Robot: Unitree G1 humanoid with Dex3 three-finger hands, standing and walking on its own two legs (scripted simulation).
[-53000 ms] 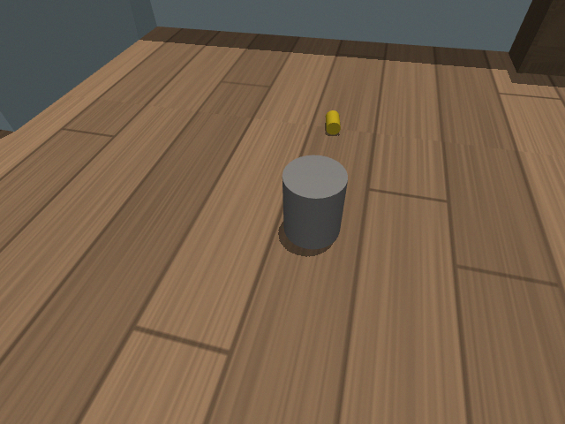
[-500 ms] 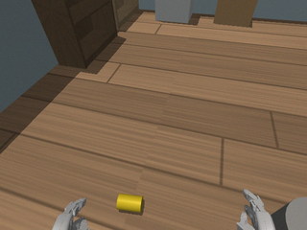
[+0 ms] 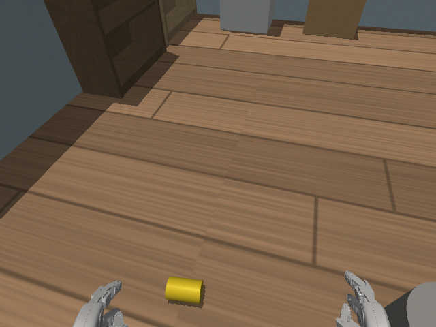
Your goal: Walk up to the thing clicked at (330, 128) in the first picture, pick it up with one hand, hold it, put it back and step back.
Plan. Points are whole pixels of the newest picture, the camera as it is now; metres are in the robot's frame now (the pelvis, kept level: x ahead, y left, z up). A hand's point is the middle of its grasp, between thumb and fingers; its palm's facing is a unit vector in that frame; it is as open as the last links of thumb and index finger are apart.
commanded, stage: home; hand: left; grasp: from above
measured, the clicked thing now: (184, 289) +0.43 +0.16 -0.67
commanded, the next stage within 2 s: stand in 0.54 s
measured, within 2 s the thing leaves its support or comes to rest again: neither
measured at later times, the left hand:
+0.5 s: hand out of the picture +0.16 +0.18 -0.05, palm faces +0.04 -0.98 -0.21, open 7.4 cm
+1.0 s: hand out of the picture +0.08 +0.24 -0.11, palm faces +0.03 -0.94 -0.33, open 7.4 cm
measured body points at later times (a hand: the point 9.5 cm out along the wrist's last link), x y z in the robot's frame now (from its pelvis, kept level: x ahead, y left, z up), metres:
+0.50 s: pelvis +0.00 +0.00 +0.00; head +0.01 +0.00 +0.45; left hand +0.15 +0.23 -0.03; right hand +0.15 -0.25 -0.06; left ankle +0.01 +0.12 -0.68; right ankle +0.00 -0.13 -0.68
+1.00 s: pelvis -0.01 +0.01 +0.04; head +0.00 +0.01 +0.49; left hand +0.08 +0.29 -0.08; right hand +0.09 -0.28 -0.09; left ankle +0.01 +0.12 -0.68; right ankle +0.00 -0.13 -0.68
